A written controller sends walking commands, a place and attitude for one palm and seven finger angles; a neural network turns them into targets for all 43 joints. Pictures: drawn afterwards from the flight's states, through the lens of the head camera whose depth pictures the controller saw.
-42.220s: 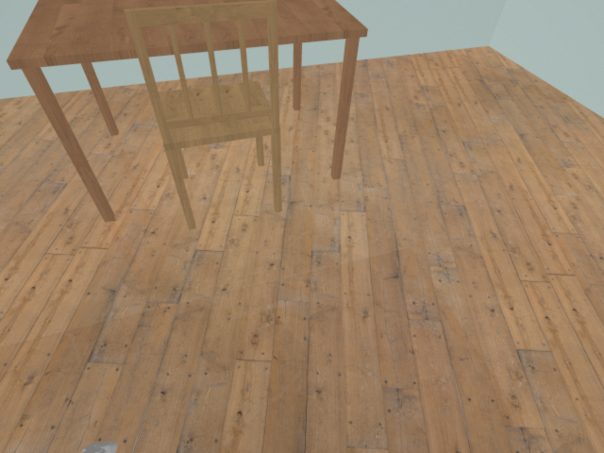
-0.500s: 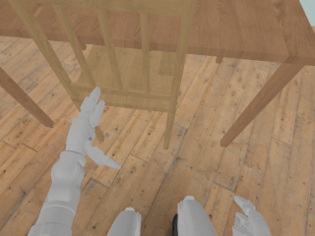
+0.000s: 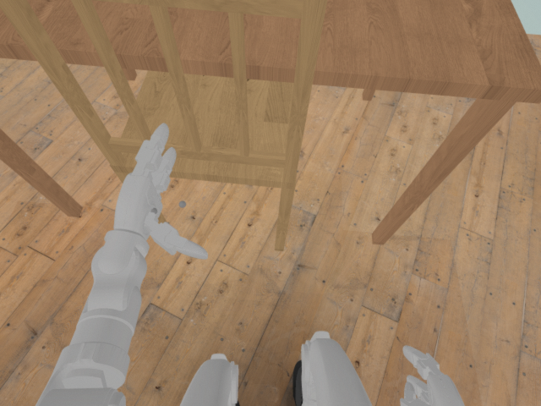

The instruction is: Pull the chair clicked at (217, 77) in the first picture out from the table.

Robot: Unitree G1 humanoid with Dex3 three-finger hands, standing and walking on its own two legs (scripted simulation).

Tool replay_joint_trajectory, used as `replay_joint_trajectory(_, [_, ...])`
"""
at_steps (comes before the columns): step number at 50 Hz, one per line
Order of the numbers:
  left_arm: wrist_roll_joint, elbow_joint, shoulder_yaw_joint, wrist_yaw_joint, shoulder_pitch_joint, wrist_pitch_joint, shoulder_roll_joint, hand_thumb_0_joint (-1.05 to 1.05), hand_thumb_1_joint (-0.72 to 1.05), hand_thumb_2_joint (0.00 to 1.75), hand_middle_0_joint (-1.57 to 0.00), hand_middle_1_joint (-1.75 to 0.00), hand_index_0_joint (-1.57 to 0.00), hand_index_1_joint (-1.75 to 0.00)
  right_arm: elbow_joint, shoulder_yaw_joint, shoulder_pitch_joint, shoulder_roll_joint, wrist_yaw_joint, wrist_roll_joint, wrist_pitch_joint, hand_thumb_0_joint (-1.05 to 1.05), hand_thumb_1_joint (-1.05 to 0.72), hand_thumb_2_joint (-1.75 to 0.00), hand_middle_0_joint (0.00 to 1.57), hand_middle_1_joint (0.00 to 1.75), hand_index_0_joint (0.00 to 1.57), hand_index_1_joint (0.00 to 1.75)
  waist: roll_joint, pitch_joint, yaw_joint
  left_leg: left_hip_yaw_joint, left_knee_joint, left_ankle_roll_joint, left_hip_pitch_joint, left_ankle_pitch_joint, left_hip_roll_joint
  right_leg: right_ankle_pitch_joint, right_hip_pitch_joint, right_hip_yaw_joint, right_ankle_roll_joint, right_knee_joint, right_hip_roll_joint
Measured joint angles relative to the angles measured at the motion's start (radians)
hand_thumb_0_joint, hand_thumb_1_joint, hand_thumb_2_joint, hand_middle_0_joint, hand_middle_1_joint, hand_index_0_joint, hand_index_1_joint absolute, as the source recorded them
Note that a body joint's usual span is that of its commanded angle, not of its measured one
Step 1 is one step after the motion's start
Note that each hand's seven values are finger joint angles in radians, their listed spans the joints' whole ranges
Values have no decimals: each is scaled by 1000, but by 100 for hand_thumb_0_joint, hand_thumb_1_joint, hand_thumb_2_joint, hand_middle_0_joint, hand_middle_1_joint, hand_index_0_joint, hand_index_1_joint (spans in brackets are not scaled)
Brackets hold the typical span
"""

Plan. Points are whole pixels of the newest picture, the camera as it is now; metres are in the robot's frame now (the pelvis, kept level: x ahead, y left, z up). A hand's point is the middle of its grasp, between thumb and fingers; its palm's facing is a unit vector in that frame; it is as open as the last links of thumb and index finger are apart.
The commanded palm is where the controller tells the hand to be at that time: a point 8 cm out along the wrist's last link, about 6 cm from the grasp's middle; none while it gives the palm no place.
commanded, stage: push the fingers through the gap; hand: left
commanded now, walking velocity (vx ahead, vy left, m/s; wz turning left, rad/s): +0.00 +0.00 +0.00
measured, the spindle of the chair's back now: (181, 92) +0.60 +0.14 +0.04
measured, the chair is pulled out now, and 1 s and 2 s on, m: -0.09 -0.09 -0.09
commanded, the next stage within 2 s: hook a spindle and tug to test in 1.14 s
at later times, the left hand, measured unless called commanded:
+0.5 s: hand (193, 177) +0.44 +0.11 +0.03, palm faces -0.14 -0.99 -0.05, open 17.0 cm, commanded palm +0.43 +0.17 +0.02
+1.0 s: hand (197, 161) +0.47 +0.11 +0.02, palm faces -0.12 -0.99 -0.04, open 16.9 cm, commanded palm +0.45 +0.17 +0.02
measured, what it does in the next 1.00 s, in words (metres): stands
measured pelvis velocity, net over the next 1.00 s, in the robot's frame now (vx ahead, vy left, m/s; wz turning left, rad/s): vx -0.01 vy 0.00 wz -0.02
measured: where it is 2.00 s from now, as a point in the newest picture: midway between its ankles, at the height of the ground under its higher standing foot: outside the picture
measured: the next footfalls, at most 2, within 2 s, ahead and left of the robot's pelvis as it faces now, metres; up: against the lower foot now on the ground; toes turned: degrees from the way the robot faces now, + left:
none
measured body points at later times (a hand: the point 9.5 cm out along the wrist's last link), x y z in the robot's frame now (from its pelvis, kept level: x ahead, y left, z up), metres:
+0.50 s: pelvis +0.00 +0.00 +0.00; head +0.13 +0.00 +0.43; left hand +0.44 +0.17 +0.03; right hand +0.07 -0.26 -0.12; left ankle -0.01 +0.11 -0.62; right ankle +0.08 -0.12 -0.62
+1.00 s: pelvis -0.01 +0.00 -0.01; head +0.14 +0.00 +0.42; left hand +0.48 +0.16 +0.03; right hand +0.02 -0.26 -0.13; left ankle -0.01 +0.11 -0.62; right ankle +0.08 -0.12 -0.62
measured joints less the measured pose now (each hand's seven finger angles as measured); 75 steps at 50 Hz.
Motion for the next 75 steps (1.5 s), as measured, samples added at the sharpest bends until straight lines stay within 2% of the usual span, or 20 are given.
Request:
replay_joint_trajectory(13, [22, 142, 41, 22, -124, -36, 17, -1, -50, 30, -6, -8, -6, -8, 30, -6, 35, -6, 4, -12, 4, 1, -90, -89, 20, 30, 20, 30, 5, 5, -27, 7, -1, 0, -20, 5, 3, 8, -22, 6, 0, -2, 4])
replay_joint_trajectory(28, [46, 293, 79, 34, -243, -82, 34, -1, -50, 30, -6, -8, -6, -8, 46, -6, 58, -9, 15, -22, 12, 0, -90, -89, 20, 30, 20, 30, 4, 6, -46, 11, -4, -2, -34, 12, 5, 17, -39, 11, -2, -4, 8])
replay_joint_trajectory(41, [69, 454, 138, 31, -394, -108, 83, -1, -50, 30, -6, -8, -6, -8, 53, 0, 71, -12, 21, -35, 21, 0, -91, -89, 20, 30, 20, 30, 7, 13, -75, 14, 15, -1, -79, 14, 9, 25, -84, 14, -3, 9, 12])
replay_joint_trajectory(57, [70, 449, 158, 30, -379, -122, 94, -1, -50, 30, -6, -8, -6, -8, 58, 2, 93, -9, 27, -36, 38, 0, -91, -89, 20, 30, 20, 30, 3, 16, -84, 17, 5, 3, -75, 18, 14, 35, -78, 17, 1, -10, 18])
replay_joint_trajectory(65, [63, 453, 128, 24, -377, -115, 84, -1, -50, 30, -6, -9, -6, -8, 54, 0, 86, -11, 31, -33, 47, 0, -91, -89, 20, 30, 20, 30, 4, 12, -76, 13, 3, 6, -69, 15, 10, 31, -67, 13, 5, -14, 14])
replay_joint_trajectory(70, [70, 459, 113, 39, -381, -121, 68, -1, -50, 30, -9, -19, -9, -18, 52, 0, 76, -9, 33, -36, 51, 0, -91, -89, 20, 30, 20, 30, 5, 13, -76, 11, 7, 7, -70, 11, 7, 25, -67, 12, 7, -9, 11])
replay_joint_trajectory(75, [77, 433, 112, 56, -372, -124, 56, -1, -50, 30, -16, -38, -15, -37, 46, -3, 69, -3, 37, -40, 56, 0, -91, -89, 20, 30, 20, 30, 8, 10, -77, 13, 11, 7, -71, 6, 8, 20, -71, 14, 7, -4, 12])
